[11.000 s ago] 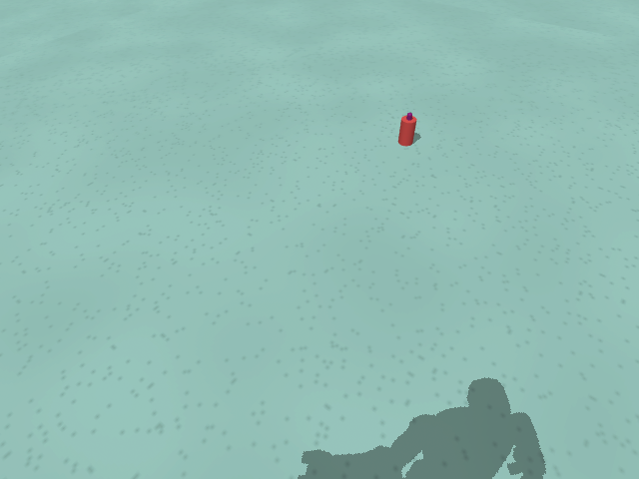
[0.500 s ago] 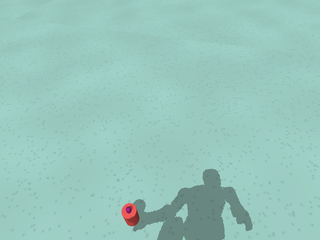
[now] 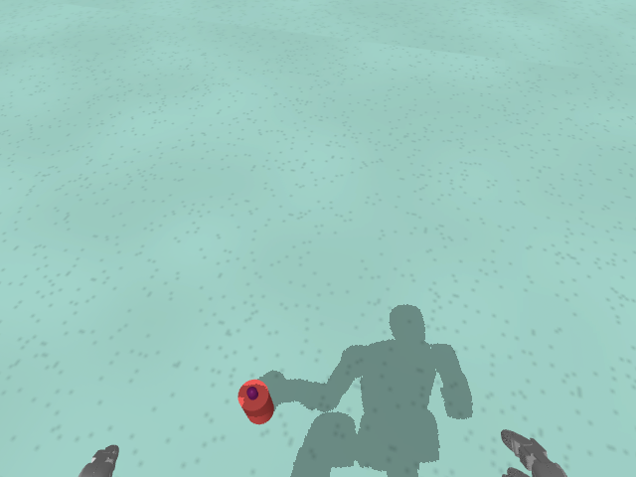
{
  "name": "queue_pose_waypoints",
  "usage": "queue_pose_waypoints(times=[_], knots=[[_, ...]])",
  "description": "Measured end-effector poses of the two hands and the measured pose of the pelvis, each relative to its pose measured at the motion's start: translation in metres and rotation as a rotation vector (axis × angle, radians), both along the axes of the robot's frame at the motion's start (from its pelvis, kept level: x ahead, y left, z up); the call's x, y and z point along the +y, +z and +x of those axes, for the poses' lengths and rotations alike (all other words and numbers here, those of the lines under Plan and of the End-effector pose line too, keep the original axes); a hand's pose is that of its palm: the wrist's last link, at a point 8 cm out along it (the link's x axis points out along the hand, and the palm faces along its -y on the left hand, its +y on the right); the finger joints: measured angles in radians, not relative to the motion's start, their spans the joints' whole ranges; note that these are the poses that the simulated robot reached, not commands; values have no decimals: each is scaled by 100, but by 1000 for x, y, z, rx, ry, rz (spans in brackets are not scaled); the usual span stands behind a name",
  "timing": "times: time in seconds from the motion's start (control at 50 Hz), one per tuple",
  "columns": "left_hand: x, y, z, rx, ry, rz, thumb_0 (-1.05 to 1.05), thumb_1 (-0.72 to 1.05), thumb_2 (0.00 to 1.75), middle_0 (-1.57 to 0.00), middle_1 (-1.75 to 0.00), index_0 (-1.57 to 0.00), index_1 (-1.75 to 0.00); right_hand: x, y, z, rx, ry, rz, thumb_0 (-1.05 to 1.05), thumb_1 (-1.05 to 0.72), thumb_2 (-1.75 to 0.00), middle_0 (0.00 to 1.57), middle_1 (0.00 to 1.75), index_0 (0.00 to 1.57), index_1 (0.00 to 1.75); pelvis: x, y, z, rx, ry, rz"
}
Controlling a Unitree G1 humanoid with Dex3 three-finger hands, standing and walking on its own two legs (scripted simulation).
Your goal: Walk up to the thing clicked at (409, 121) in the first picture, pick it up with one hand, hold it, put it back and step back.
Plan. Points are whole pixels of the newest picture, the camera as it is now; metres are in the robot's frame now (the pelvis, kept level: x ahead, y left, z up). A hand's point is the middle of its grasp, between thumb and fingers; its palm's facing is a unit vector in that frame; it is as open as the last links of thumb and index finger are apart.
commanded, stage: go down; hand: left
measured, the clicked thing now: (256, 400) +0.42 +0.19 -0.65
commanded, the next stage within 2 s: none
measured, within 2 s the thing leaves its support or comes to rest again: neither
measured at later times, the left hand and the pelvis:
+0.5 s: hand out of the picture +0.14 +0.26 -0.15, palm faces +0.07 -0.94 -0.33, open 16.9 cm; pelvis +0.00 +0.01 -0.05, yaw +1 degrees
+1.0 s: hand (137, 464) +0.21 +0.30 -0.21, palm faces +0.12 -0.96 -0.27, open 17.2 cm; pelvis -0.03 +0.01 -0.11, yaw +0 degrees
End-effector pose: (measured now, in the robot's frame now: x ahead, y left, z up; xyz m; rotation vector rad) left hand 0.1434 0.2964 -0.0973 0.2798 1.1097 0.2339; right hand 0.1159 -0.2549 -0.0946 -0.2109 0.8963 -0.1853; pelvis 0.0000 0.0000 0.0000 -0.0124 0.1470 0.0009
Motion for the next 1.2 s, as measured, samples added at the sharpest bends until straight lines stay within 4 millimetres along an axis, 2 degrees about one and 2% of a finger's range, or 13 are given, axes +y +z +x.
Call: queue_pose_waypoints(times=[0.14,0.36,0.74,0.84,0.94,1.08,1.2], knots=[[3,-10,-5,-35,-11,-7,0,-36,13,-8,-10,-7,-10,4,-4,21,-75,26,-36,1,-81,-88,20,30,21,30,6,-18,0,37,8,-12],[6,-13,-12,-44,-2,0,0,-44,12,-9,-10,-7,-11,16,-10,40,-163,42,-59,1,-79,-87,20,30,21,30,7,-37,0,85,18,-29],[13,-26,-19,-75,14,0,0,-47,9,-9,-9,-8,-9,16,-25,29,-182,20,-99,1,-84,-88,20,30,21,30,7,-57,-5,129,26,-45],[23,-41,-10,-116,26,-4,0,-48,9,-9,-8,-8,-8,13,-34,23,-181,39,-115,1,-85,-89,20,30,21,30,7,-67,-13,153,26,-46],[38,-67,18,-238,2,-25,-1,-50,8,-9,-8,-8,-8,8,-59,16,-159,81,-132,1,-88,-89,20,30,21,30,7,-92,-26,210,22,-41],[61,-101,71,-467,-68,-45,-1,-51,4,-9,-5,-8,-4,0,-118,2,-76,115,-140,1,-90,-90,20,30,21,30,7,-143,-42,301,12,-38],[79,-128,89,-560,-79,-66,-1,-49,3,-8,-3,-7,-2,-2,-170,-15,19,120,-120,1,-89,-89,20,30,21,30,7,-181,-52,358,9,-40]])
